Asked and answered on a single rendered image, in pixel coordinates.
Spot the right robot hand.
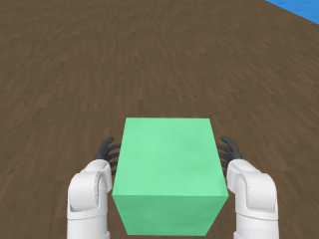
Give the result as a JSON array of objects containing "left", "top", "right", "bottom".
[{"left": 215, "top": 135, "right": 242, "bottom": 177}]

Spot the right robot forearm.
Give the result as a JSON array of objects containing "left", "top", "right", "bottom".
[{"left": 226, "top": 158, "right": 279, "bottom": 239}]

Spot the carton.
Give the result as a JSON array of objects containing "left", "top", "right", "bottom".
[{"left": 112, "top": 118, "right": 229, "bottom": 236}]

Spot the left robot forearm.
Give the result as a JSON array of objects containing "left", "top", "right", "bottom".
[{"left": 67, "top": 159, "right": 113, "bottom": 239}]

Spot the left robot hand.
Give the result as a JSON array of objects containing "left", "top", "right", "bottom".
[{"left": 95, "top": 136, "right": 122, "bottom": 176}]

